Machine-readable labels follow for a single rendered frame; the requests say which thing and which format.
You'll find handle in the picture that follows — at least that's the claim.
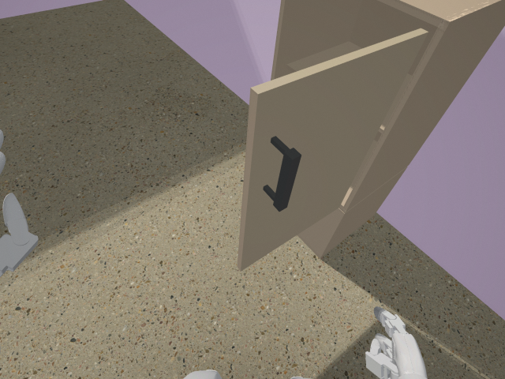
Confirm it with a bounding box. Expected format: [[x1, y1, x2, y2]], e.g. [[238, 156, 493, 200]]
[[263, 136, 301, 212]]

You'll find robot right hand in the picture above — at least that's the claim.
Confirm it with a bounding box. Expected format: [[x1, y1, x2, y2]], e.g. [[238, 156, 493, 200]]
[[365, 306, 428, 379]]

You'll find robot left hand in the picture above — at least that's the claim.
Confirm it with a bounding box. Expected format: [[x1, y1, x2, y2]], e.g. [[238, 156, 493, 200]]
[[0, 130, 39, 277]]

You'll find cupboard door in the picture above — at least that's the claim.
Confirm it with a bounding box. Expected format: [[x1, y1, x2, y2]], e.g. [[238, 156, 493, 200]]
[[238, 28, 428, 271]]

